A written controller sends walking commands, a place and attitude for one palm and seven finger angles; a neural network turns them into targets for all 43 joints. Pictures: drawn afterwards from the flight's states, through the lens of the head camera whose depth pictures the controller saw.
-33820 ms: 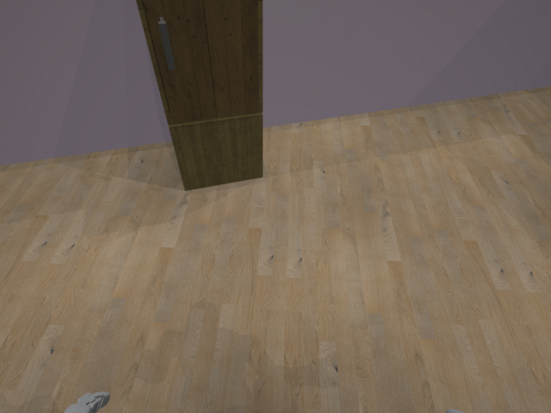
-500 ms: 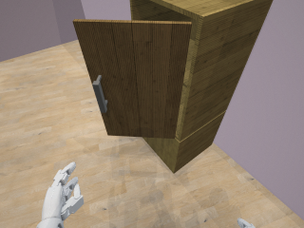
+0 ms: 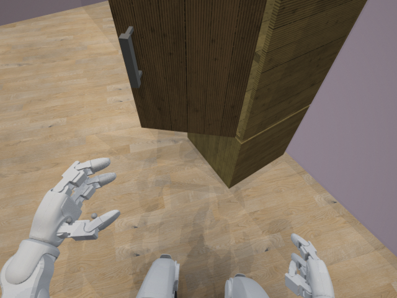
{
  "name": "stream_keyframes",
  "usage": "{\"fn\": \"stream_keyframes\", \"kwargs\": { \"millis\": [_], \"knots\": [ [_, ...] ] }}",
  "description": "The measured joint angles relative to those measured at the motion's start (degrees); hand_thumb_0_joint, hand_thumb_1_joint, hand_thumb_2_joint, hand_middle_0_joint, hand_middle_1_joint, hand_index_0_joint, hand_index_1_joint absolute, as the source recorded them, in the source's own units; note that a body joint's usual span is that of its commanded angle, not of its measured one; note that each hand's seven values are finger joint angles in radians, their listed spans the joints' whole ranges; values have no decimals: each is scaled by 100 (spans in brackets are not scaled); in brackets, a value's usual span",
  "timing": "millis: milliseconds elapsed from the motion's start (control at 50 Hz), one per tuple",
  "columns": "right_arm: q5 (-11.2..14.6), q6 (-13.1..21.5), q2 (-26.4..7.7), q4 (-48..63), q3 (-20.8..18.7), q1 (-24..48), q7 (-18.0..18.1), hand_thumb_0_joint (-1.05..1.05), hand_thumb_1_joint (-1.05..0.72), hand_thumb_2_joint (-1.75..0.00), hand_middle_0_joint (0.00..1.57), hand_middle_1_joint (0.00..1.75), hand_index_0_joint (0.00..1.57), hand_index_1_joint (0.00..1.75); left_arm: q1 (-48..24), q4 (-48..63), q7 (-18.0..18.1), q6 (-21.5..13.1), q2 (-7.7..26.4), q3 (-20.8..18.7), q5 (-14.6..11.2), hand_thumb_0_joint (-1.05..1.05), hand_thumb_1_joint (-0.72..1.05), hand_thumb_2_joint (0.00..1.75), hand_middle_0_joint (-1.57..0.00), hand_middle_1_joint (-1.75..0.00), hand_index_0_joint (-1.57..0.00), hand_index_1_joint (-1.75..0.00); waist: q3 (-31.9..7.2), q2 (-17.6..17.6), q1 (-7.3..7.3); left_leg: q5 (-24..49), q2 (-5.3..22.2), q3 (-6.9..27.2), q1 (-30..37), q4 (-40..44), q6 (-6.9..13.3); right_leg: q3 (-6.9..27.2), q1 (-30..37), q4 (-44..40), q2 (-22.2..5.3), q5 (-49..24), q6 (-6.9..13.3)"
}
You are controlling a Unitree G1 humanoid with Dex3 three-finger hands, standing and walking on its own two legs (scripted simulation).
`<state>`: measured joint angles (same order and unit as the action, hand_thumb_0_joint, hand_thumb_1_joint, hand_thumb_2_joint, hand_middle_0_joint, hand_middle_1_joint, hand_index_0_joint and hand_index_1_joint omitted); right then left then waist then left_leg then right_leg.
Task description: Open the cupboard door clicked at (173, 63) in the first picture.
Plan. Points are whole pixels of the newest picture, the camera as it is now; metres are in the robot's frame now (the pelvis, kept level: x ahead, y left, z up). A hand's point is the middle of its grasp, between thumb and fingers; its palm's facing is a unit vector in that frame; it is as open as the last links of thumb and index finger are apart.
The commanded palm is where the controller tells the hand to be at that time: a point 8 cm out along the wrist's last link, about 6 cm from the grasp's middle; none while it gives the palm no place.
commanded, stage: raise the hand with hooked fingers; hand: left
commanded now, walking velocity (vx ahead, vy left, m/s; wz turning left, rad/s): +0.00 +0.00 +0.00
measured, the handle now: (133, 58) +0.67 +0.24 +0.08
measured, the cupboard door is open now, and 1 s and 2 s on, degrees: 49 49 49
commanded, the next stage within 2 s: move the hooked fingers beside the handle in 1.42 s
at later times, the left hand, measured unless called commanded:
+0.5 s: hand (56, 188) +0.28 +0.28 +0.08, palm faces -0.03 -1.00 -0.05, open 13.0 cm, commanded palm +0.26 +0.33 +0.08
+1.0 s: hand (45, 163) +0.32 +0.31 +0.10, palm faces -0.04 -1.00 -0.04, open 14.0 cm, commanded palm +0.29 +0.35 +0.10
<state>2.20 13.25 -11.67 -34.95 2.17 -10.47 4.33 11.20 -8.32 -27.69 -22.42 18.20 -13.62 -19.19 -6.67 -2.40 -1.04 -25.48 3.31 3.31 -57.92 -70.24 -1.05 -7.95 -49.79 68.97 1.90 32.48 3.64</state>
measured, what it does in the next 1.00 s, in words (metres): stands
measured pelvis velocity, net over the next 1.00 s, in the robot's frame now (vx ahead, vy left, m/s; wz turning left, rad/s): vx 0.03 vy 0.04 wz -0.02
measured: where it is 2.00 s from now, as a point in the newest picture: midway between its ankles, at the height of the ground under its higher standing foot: outside the picture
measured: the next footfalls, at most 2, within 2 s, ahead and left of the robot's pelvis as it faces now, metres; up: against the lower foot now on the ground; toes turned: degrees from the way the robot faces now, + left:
none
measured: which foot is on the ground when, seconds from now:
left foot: down 0.00-1.00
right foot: down 0.00-1.00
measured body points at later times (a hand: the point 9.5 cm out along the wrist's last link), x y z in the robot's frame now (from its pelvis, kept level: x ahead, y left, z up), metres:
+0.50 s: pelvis +0.02 +0.05 +0.03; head +0.08 +0.07 +0.47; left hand +0.27 +0.33 +0.09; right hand +0.19 -0.20 -0.03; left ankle +0.08 +0.13 -0.63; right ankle +0.02 -0.09 -0.63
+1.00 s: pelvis +0.03 +0.04 +0.04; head +0.09 +0.05 +0.48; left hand +0.31 +0.36 +0.10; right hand +0.17 -0.22 -0.04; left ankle +0.08 +0.13 -0.63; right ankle +0.02 -0.09 -0.63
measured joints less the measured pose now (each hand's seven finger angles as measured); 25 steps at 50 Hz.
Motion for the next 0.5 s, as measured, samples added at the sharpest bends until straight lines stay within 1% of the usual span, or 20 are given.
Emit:
{"fn": "stream_keyframes", "kwargs": {
  "millis": [40, 60, 80, 100, 120, 180, 220, 260, 300, 340, 380, 440, 500],
  "knots": [
    [21, -118, 50, 63, 44, -179, -4, 2, -90, -90, 20, 30, 21, 30, -34, -167, -13, 560, 67, -38, -36, 1, 26, 62, -24, -71, -25, -71, 9, -29, 122, 80, 8, -114, 145, 215, 39, 110, 89, -186, -3, -107, -52],
    [19, -156, 59, 92, 44, -280, -6, 2, -90, -90, 20, 30, 21, 30, 17, -203, 46, 739, 63, -94, -67, 1, 24, 61, -24, -73, -25, -73, -2, -31, 173, 116, 12, -176, 219, 328, 61, 170, 134, -285, -4, -158, -80],
    [13, -179, 58, 114, 29, -383, -10, 2, -90, -90, 20, 30, 21, 30, 94, -209, 147, 824, 40, -168, -99, 1, 21, 60, -25, -74, -25, -74, -21, -25, 210, 144, 17, -236, 287, 432, 83, 228, 174, -378, -4, -205, -107],
    [2, -185, 47, 124, 1, -483, -13, 2, -90, -90, 20, 30, 21, 30, 182, -192, 274, 816, 3, -255, -129, 1, 19, 59, -25, -76, -26, -76, -39, -13, 229, 165, 23, -289, 345, 518, 104, 280, 210, -460, -2, -245, -129],
    [-10, -179, 26, 125, -38, -577, -19, 2, -90, -90, 20, 30, 21, 30, 269, -152, 413, 731, -38, -345, -148, 1, 17, 58, -25, -77, -26, -77, -57, 3, 234, 178, 27, -332, 388, 584, 124, 322, 238, -526, 0, -276, -148],
    [-49, -125, -96, 62, -161, -774, -58, 2, -90, -90, 20, 30, 21, 30, 427, -46, 746, 201, -128, -555, -134, 1, 10, 55, -26, -82, -26, -82, -101, 43, 212, 175, 2, -384, 410, 643, 180, 370, 264, -608, -26, -302, -199],
    [-62, -97, -215, 5, -208, -813, -78, 2, -90, -90, 20, 30, 21, 30, 393, -76, 780, -144, -123, -595, -105, 1, 5, 53, -26, -85, -26, -85, -98, 61, 186, 150, -37, -374, 346, 585, 222, 357, 229, -573, -64, -275, -235],
    [-47, -75, -336, -37, -228, -783, -84, 2, -90, -90, 20, 30, 21, 30, 285, -191, 668, -324, -81, -549, -67, 0, 1, 51, -26, -88, -27, -88, -79, 68, 171, 121, -78, -355, 255, 501, 263, 335, 172, -514, -103, -241, -272],
    [-20, -51, -425, -33, -234, -709, -71, 2, -90, -90, 20, 30, 21, 30, 156, -317, 477, -288, -32, -439, -32, 0, -4, 49, -26, -91, -27, -91, -42, 78, 170, 102, -112, -347, 195, 444, 304, 324, 137, -480, -135, -223, -307],
    [7, -28, -463, 14, -229, -609, -51, 2, -90, -90, 20, 30, 21, 30, 57, -386, 296, -123, 12, -329, 1, 0, -9, 47, -26, -94, -27, -94, 4, 100, 181, 95, -127, -357, 196, 439, 338, 333, 150, -500, -150, -234, -344],
    [19, -1, -449, 95, -211, -508, -36, 2, -90, -90, 20, 30, 21, 30, 16, -345, 227, 54, 48, -268, 37, 0, -14, 45, -27, -97, -28, -97, 45, 136, 204, 101, -130, -380, 263, 493, 362, 356, 220, -576, -153, -265, -369],
    [-4, 37, -374, 257, -167, -412, -50, 2, -90, -90, 20, 30, 21, 30, 33, -106, 348, 171, 97, -307, 45, 0, -21, 42, -28, -101, -28, -101, 56, 192, 221, 121, -134, -413, 424, 628, 377, 389, 380, -742, -153, -319, -386],
    [-33, 9, -293, 397, -105, -361, -95, 2, -90, -90, 20, 30, 21, 30, 9, 46, 539, 123, 133, -461, -29, 0, -28, 39, -28, -106, -29, -106, 17, 211, 201, 139, -149, -420, 590, 766, 392, 396, 560, -914, -160, -359, -403]
  ]
}}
